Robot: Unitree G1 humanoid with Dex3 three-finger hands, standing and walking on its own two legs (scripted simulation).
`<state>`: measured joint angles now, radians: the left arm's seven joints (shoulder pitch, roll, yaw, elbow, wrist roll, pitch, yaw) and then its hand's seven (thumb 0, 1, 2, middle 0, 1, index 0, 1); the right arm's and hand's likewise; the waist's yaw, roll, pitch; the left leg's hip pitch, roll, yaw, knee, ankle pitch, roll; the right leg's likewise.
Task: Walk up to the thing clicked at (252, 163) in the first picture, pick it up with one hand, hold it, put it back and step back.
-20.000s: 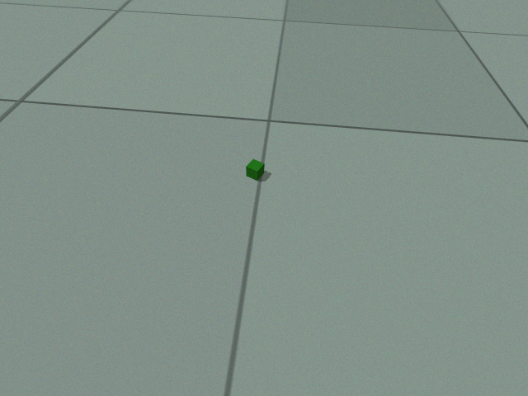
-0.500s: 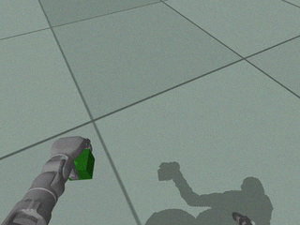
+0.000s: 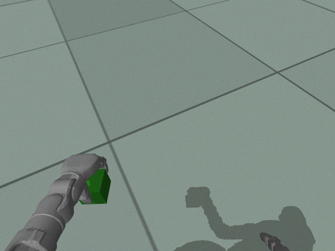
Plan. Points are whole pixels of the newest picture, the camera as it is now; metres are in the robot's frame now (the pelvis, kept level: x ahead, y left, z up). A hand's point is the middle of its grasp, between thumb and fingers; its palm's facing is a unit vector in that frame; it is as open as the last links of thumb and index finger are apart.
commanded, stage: hold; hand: left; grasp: from above
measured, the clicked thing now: (93, 186) +0.31 +0.22 -0.09
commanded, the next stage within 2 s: crouch in 1.24 s
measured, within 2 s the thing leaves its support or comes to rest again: neither
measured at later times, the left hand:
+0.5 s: hand (88, 185) +0.29 +0.21 -0.02, palm faces -0.45 -0.05 -0.89, open 9.6 cm
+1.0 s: hand (84, 185) +0.29 +0.21 -0.02, palm faces -0.46 -0.05 -0.88, open 9.6 cm
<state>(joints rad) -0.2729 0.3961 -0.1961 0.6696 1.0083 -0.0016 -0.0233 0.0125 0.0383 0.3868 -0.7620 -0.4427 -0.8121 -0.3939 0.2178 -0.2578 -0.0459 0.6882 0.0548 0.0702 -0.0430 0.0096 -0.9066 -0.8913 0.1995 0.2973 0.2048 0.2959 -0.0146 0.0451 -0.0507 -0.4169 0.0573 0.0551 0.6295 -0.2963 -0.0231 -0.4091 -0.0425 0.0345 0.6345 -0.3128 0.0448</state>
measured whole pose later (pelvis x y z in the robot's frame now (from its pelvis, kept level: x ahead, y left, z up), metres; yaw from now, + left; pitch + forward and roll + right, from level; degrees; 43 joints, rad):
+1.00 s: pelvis -0.01 +0.00 +0.01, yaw +0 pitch +1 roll +1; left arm -0.23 0.40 -0.21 0.58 0.99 0.00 -0.09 0.01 0.04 0.39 -0.76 -0.45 -0.81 -0.40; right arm 0.17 -0.25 -0.02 0.66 0.07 0.10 -0.06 0.01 -0.91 -0.90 0.20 0.30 0.20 0.30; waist 0.01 0.05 0.00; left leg -0.27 0.05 0.06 0.48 -0.22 -0.03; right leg -0.28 -0.04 0.04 0.51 -0.25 0.04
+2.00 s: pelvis -0.05 +0.00 -0.12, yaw +0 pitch +25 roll -2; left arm -0.69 0.43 -0.11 1.22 1.18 -0.08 0.35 0.01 0.03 0.39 -0.77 -0.43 -0.82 -0.39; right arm 0.24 -0.27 -0.08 0.73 -0.03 0.05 -0.02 0.01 -0.91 -0.89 0.20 0.30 0.21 0.30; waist -0.13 0.03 -0.15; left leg -1.27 0.07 -0.02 1.33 -0.50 -0.02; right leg -1.22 -0.02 0.02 1.30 -0.51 0.05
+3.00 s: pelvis -0.08 +0.00 -0.38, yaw -4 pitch +36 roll -7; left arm -1.05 0.75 0.08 1.42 1.29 -0.20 0.31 0.01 0.09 0.36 -0.71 -0.47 -0.76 -0.42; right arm 0.19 -0.26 0.03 0.73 -0.13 -0.01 0.13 0.00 -0.92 -0.90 0.20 0.30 0.21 0.30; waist -0.27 0.00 -0.05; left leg -2.22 0.05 -0.15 2.24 -0.66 -0.03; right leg -2.13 0.02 -0.01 2.18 -0.69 0.07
